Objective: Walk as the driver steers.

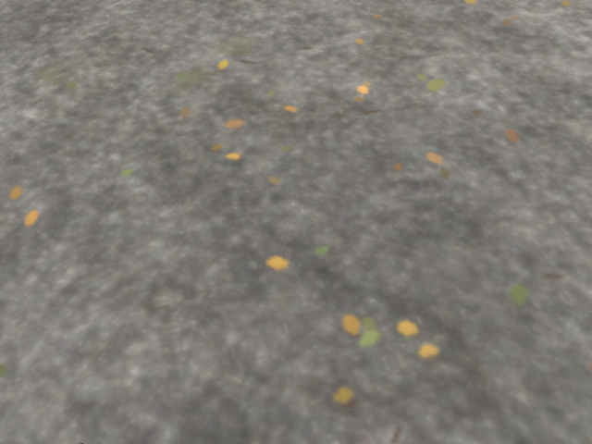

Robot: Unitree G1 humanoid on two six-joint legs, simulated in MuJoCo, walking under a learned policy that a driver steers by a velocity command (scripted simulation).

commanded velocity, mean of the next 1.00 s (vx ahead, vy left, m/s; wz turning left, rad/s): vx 0.50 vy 0.00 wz -0.13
